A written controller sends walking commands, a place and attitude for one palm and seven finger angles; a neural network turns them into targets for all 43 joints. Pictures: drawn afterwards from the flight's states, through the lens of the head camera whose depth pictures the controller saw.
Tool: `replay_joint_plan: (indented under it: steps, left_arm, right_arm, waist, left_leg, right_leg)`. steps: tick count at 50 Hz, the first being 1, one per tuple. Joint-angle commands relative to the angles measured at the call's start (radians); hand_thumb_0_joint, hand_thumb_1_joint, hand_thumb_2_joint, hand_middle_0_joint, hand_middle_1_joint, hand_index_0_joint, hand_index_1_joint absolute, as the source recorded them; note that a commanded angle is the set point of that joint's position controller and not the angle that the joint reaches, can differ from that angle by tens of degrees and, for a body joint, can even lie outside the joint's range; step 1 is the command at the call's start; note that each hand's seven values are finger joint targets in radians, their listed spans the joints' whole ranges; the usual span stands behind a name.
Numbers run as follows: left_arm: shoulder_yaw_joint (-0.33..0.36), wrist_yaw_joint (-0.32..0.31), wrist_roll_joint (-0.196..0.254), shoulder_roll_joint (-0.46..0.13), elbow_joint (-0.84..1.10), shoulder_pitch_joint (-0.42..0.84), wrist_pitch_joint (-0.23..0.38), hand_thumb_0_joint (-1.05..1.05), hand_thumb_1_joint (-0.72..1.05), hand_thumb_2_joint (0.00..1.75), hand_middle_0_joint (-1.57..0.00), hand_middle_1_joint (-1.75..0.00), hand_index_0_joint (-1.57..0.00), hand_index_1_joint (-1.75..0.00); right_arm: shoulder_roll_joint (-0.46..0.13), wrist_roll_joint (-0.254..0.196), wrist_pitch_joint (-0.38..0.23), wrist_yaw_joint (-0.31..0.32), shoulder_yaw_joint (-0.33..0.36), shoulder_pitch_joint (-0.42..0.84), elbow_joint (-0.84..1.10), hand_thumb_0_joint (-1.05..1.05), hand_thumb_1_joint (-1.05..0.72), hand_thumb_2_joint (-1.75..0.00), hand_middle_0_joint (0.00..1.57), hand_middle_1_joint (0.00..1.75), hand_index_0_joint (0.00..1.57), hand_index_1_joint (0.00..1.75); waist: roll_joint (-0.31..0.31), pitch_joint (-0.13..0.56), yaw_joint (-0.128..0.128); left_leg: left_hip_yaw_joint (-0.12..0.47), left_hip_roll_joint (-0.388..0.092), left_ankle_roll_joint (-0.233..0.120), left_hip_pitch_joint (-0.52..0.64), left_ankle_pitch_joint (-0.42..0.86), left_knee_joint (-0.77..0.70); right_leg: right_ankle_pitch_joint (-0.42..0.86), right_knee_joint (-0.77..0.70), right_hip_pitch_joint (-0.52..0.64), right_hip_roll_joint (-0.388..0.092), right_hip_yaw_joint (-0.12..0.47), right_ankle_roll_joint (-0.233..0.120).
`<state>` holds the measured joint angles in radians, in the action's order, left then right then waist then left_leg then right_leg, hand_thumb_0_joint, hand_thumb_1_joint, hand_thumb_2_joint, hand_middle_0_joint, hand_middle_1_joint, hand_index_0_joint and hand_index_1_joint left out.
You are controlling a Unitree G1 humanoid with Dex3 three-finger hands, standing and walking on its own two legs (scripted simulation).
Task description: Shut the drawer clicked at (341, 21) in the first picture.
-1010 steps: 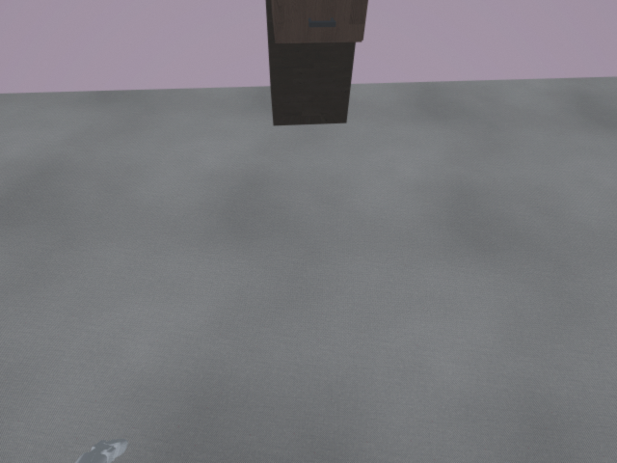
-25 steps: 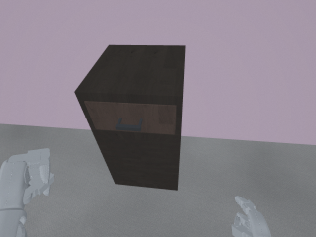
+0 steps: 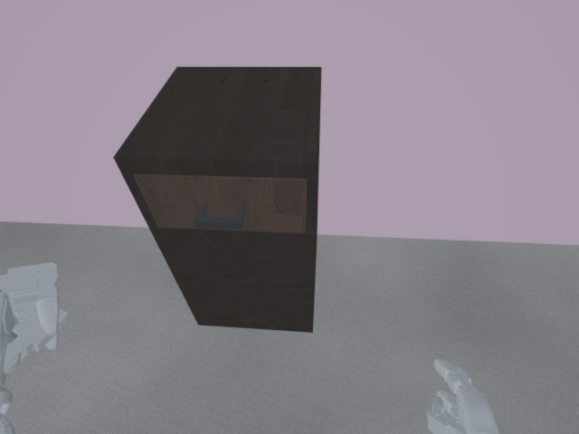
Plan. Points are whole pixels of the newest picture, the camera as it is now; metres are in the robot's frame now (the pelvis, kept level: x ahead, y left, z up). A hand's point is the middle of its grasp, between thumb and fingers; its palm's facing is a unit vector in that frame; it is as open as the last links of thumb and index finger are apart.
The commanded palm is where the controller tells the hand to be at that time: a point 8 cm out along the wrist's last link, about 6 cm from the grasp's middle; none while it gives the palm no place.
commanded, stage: step back with the hand held close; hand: left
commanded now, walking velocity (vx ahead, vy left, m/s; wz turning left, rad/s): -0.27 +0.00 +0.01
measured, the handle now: (220, 216) +0.59 +0.22 -0.11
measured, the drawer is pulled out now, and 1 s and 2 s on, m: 0.00 0.00 0.00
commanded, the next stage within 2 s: stop stepping back and stand still in 1.28 s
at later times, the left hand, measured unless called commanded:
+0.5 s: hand out of the picture +0.13 +0.28 +0.15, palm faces +0.34 -0.79 -0.51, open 3.2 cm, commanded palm +0.07 +0.32 +0.17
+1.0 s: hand out of the picture +0.09 +0.29 +0.16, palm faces +0.34 -0.81 -0.49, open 3.2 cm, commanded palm +0.01 +0.33 +0.17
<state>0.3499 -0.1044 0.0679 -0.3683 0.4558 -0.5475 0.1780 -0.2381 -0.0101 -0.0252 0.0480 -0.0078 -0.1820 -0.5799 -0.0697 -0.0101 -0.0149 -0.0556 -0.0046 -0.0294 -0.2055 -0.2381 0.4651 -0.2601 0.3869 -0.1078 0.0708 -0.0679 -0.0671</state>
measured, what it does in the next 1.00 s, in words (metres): shifts its weight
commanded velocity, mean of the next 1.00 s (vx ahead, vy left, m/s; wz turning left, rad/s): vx -0.32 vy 0.00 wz -0.01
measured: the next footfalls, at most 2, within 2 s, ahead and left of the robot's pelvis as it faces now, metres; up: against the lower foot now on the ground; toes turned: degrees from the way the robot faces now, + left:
right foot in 1.36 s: -0.34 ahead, -0.07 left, +0.00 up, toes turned -3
left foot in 1.72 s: -0.06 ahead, +0.12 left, +0.00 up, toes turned +1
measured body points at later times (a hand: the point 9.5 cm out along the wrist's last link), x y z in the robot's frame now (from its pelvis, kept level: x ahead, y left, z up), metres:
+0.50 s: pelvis -0.06 +0.04 -0.01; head -0.04 +0.03 +0.44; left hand +0.10 +0.32 +0.18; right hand +0.13 -0.20 -0.09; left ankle +0.01 +0.10 -0.74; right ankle -0.03 -0.07 -0.74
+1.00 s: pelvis -0.11 +0.05 -0.02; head -0.07 +0.08 +0.42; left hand +0.06 +0.33 +0.18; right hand +0.07 -0.20 -0.09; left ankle +0.01 +0.10 -0.74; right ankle -0.04 -0.07 -0.74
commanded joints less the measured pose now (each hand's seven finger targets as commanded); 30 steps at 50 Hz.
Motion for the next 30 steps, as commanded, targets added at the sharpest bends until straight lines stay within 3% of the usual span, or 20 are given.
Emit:
replay_joint_plan:
  steps: [1, 4, 7, 12, 15, 18, 21, 27, 30]
  left_arm:
    - [0.090, -0.010, 0.000, -0.132, 0.171, -0.091, 0.060, 0.00, 0.90, 0.90, -1.40, -1.60, -1.40, -1.60]
    - [0.119, -0.017, 0.005, -0.169, 0.242, -0.116, 0.064, 0.00, 0.90, 0.90, -1.40, -1.60, -1.40, -1.60]
    - [0.154, -0.032, 0.009, -0.202, 0.290, -0.138, 0.071, 0.00, 0.90, 0.90, -1.40, -1.60, -1.40, -1.60]
    - [0.150, -0.044, 0.006, -0.201, 0.313, -0.143, 0.073, 0.00, 0.90, 0.90, -1.40, -1.60, -1.40, -1.60]
    - [0.133, -0.044, 0.003, -0.184, 0.298, -0.134, 0.075, 0.00, 0.90, 0.90, -1.40, -1.60, -1.40, -1.60]
    - [0.128, -0.048, -0.002, -0.174, 0.275, -0.122, 0.084, 0.00, 0.90, 0.90, -1.40, -1.60, -1.40, -1.60]
    - [0.131, -0.050, -0.011, -0.176, 0.271, -0.102, 0.088, 0.00, 0.90, 0.90, -1.40, -1.60, -1.40, -1.60]
    - [0.134, -0.053, -0.033, -0.176, 0.328, -0.065, 0.101, 0.00, 0.90, 0.90, -1.40, -1.60, -1.40, -1.60]
    - [0.151, -0.056, -0.042, -0.191, 0.373, -0.058, 0.105, 0.00, 0.90, 0.90, -1.40, -1.60, -1.40, -1.60]
  right_arm:
    - [-0.107, 0.001, -0.021, 0.006, 0.054, 0.110, 0.169, 0.00, -0.90, -0.90, 0.20, 0.30, 0.20, 0.30]
    - [-0.106, -0.005, -0.009, 0.009, 0.063, 0.114, 0.194, 0.00, -0.90, -0.90, 0.20, 0.30, 0.20, 0.30]
    - [-0.100, -0.004, -0.005, 0.019, 0.063, 0.112, 0.207, 0.00, -0.90, -0.90, 0.20, 0.30, 0.20, 0.30]
    - [-0.110, -0.002, -0.014, 0.032, 0.068, 0.095, 0.205, 0.00, -0.90, -0.90, 0.20, 0.30, 0.20, 0.30]
    - [-0.117, 0.002, -0.026, 0.033, 0.071, 0.092, 0.201, 0.00, -0.90, -0.90, 0.20, 0.30, 0.20, 0.30]
    - [-0.121, -0.001, -0.039, 0.033, 0.070, 0.088, 0.198, 0.00, -0.90, -0.90, 0.20, 0.30, 0.20, 0.30]
    - [-0.122, -0.001, -0.050, 0.035, 0.067, 0.095, 0.200, 0.00, -0.90, -0.90, 0.20, 0.30, 0.20, 0.30]
    - [-0.130, 0.011, -0.071, 0.038, 0.067, 0.084, 0.207, 0.00, -0.90, -0.90, 0.20, 0.30, 0.20, 0.30]
    - [-0.134, 0.015, -0.083, 0.038, 0.069, 0.088, 0.213, 0.00, -0.90, -0.90, 0.20, 0.30, 0.20, 0.30]
  waist:
    - [0.014, 0.126, 0.004]
    - [0.071, 0.172, 0.004]
    - [0.076, 0.199, 0.002]
    - [-0.014, 0.175, 0.005]
    - [-0.019, 0.134, 0.010]
    - [0.008, 0.084, 0.018]
    - [0.026, 0.052, 0.020]
    - [0.014, 0.054, 0.020]
    - [-0.045, 0.081, 0.019]
  left_leg:
    - [0.083, -0.069, -0.040, 0.083, 0.333, -0.021]
    - [0.090, -0.077, -0.039, 0.065, 0.351, -0.012]
    - [0.100, -0.075, -0.033, 0.028, 0.357, -0.010]
    - [0.137, -0.098, -0.032, -0.015, 0.348, -0.035]
    - [0.172, -0.110, -0.035, -0.089, 0.212, -0.079]
    - [0.203, -0.123, -0.046, -0.199, -0.043, -0.137]
    - [0.226, -0.129, -0.057, -0.298, -0.216, -0.178]
    - [0.246, -0.141, -0.069, -0.396, -0.353, -0.195]
    - [0.276, -0.157, -0.077, -0.426, -0.405, -0.226]
  right_leg:
    - [0.442, -0.017, -0.050, -0.171, 0.134, 0.100]
    - [0.450, 0.009, -0.037, -0.166, 0.135, 0.096]
    - [0.453, 0.032, -0.019, -0.166, 0.137, 0.082]
    - [0.333, 0.066, -0.054, -0.136, 0.124, 0.066]
    - [0.218, 0.071, -0.062, -0.117, 0.118, 0.062]
    - [0.102, 0.078, -0.051, -0.105, 0.125, 0.060]
    - [0.033, 0.084, -0.023, -0.095, 0.139, 0.063]
    - [-0.057, 0.111, 0.013, -0.077, 0.149, 0.065]
    - [-0.031, 0.163, 0.052, -0.052, 0.143, 0.067]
